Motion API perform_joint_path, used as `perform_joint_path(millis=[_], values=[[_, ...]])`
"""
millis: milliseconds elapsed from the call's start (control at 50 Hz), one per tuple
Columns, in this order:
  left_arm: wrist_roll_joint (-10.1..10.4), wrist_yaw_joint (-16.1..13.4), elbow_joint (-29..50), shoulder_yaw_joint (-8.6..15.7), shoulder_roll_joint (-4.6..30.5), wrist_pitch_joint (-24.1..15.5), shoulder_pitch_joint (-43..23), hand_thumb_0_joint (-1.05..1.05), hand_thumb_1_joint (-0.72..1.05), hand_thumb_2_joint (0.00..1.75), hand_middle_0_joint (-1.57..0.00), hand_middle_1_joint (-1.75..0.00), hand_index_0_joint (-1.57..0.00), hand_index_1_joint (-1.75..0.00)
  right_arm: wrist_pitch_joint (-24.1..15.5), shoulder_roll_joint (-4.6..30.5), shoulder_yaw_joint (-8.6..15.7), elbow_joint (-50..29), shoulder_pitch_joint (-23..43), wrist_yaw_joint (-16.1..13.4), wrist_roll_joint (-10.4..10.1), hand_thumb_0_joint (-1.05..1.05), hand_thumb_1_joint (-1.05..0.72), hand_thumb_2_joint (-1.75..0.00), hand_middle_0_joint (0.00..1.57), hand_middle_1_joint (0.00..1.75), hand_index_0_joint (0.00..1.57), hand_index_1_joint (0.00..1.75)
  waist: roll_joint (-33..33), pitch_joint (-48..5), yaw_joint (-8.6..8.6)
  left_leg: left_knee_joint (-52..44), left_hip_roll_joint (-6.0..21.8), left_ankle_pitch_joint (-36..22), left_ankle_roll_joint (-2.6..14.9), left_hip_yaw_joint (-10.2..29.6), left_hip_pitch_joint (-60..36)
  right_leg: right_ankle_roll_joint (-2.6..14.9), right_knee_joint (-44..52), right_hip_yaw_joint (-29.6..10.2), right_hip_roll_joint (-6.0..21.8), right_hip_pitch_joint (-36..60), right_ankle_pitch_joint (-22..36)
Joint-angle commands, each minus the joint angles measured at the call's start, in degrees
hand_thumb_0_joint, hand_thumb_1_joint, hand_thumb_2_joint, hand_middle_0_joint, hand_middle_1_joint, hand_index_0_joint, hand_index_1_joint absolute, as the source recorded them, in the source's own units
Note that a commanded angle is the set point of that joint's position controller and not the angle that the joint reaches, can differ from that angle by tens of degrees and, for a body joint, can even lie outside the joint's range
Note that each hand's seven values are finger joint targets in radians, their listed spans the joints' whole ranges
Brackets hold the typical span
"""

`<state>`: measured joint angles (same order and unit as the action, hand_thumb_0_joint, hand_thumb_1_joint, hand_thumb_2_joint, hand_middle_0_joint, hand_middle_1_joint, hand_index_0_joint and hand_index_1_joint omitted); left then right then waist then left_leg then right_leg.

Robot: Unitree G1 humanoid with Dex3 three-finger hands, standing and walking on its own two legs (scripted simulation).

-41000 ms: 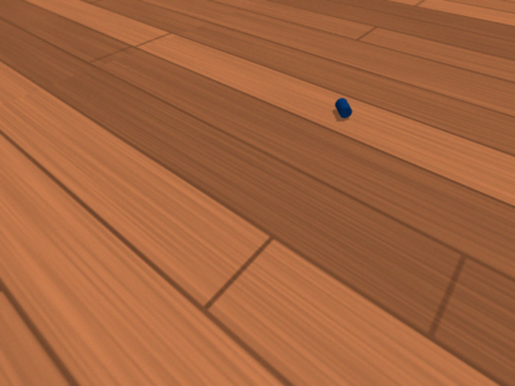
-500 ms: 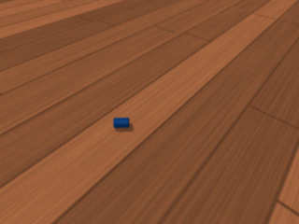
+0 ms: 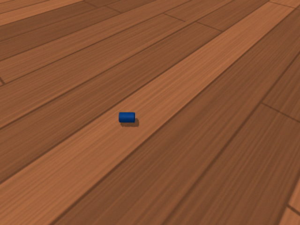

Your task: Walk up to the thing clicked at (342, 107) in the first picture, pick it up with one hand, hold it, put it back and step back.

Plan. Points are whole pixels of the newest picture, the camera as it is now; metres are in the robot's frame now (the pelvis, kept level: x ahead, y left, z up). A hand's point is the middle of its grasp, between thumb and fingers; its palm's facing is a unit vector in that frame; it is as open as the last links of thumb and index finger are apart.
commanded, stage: step back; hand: left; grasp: from above
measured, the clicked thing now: (127, 117) +1.02 +0.24 -0.72
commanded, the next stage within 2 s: stand in 0.08 s
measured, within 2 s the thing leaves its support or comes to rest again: neither
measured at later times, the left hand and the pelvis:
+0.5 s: hand out of the picture +0.10 +0.26 -0.13, palm faces -0.03 -0.94 -0.34, open 7.4 cm; pelvis +0.01 +0.00 +0.02, yaw +0 degrees
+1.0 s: hand out of the picture +0.09 +0.26 -0.13, palm faces -0.04 -0.94 -0.34, open 7.4 cm; pelvis +0.01 +0.00 +0.02, yaw -1 degrees
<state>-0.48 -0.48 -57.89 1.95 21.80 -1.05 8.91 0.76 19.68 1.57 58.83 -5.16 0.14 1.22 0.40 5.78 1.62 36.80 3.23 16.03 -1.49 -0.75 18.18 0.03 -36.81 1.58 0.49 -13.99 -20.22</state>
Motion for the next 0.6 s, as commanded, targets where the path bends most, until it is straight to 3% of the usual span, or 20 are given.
perform_joint_path(millis=[0,40,60,80,140,220,280,400,580], values=[[0.0,-0.6,1.7,3.1,13.6,-1.7,-1.2,0.00,0.90,0.90,-0.20,-0.30,-0.20,-0.30,-1.4,12.5,2.4,-2.2,3.8,-0.7,-0.5,0.00,-0.90,-0.90,0.20,0.30,0.20,0.30,2.2,-7.5,-1.29,-8.2,4.1,-7.6,3.91,5.3,-4.6,3.69,10.6,-10.4,7.6,0.6,12.7],[0.0,-0.7,1.2,2.8,13.0,-1.8,-2.8,0.00,0.90,0.90,-0.20,-0.30,-0.20,-0.30,-1.6,12.4,2.3,-1.1,4.0,-0.5,-0.5,0.00,-0.90,-0.90,0.20,0.30,0.20,0.30,1.5,-8.1,-1.74,-8.9,4.6,-11.1,4.31,4.8,-6.6,3.01,11.0,-9.0,7.0,1.3,16.3],[0.4,-0.2,-0.2,1.0,10.2,-1.7,-2.8,0.00,0.90,0.90,-0.20,-0.30,-0.20,-0.30,-2.3,12.5,1.7,-0.5,2.0,-0.2,-0.8,0.00,-0.90,-0.90,0.20,0.30,0.20,0.30,1.4,-10.1,-2.01,-12.1,4.7,-15.1,4.15,6.2,-9.5,1.96,11.7,-7.3,6.4,3.7,17.4],[0.6,0.0,-0.5,0.8,9.8,-1.7,-2.9,0.00,0.90,0.90,-0.20,-0.30,-0.20,-0.30,-2.7,12.5,1.6,0.0,2.7,0.0,-0.7,0.00,-0.90,-0.90,0.20,0.30,0.20,0.30,1.2,-9.4,-1.73,-12.9,5.3,-17.2,3.98,6.4,-10.3,1.39,12.2,-6.5,5.7,4.0,17.3],[0.4,0.2,-1.9,0.6,10.5,-1.2,-3.8,0.00,0.90,0.90,-0.20,-0.30,-0.20,-0.30,-3.1,12.5,1.4,0.5,4.5,-0.1,-0.5,0.00,-0.90,-0.90,0.20,0.30,0.20,0.30,1.2,-7.4,-1.17,-15.8,5.6,-15.9,3.54,6.5,-11.1,0.95,14.9,-5.8,5.5,4.4,14.8],[0.3,0.2,-2.8,0.4,10.8,-1.5,-5.4,0.00,0.90,0.90,-0.20,-0.30,-0.20,-0.30,-3.3,12.1,1.4,1.6,4.4,0.0,-0.8,0.00,-0.90,-0.90,0.20,0.30,0.20,0.30,0.1,-9.1,-1.61,-16.8,5.2,-19.8,2.62,5.1,-13.9,0.85,17.0,-6.0,6.7,7.0,19.5],[0.3,0.2,-3.3,0.3,10.9,-1.6,-6.5,0.00,0.90,0.90,-0.20,-0.30,-0.20,-0.30,-2.9,11.4,1.3,2.1,5.3,0.0,-0.8,0.00,-0.90,-0.90,0.20,0.30,0.20,0.30,-1.1,-7.3,-1.64,-18.5,4.6,-13.7,2.18,4.6,-13.2,0.63,20.0,-6.4,7.1,6.2,15.2],[0.3,0.2,-3.9,0.4,10.9,-1.6,-6.7,0.00,0.90,0.90,-0.20,-0.30,-0.20,-0.30,-3.1,11.4,1.2,2.8,5.2,0.1,-0.7,0.00,-0.90,-0.90,0.20,0.30,0.20,0.30,0.3,-7.2,-1.34,-20.3,4.8,-15.4,1.66,4.5,-12.7,0.67,20.7,-6.1,7.2,8.1,16.3],[0.0,0.3,-4.2,0.3,10.7,-1.3,-6.4,0.00,0.90,0.90,-0.20,-0.30,-0.20,-0.30,-2.8,12.0,1.1,3.4,4.5,0.0,-0.6,0.00,-0.90,-0.90,0.20,0.30,0.20,0.30,0.3,-6.5,-1.58,-21.0,4.7,-10.0,1.65,4.3,-12.7,0.71,22.6,-6.4,7.1,6.0,11.3]])
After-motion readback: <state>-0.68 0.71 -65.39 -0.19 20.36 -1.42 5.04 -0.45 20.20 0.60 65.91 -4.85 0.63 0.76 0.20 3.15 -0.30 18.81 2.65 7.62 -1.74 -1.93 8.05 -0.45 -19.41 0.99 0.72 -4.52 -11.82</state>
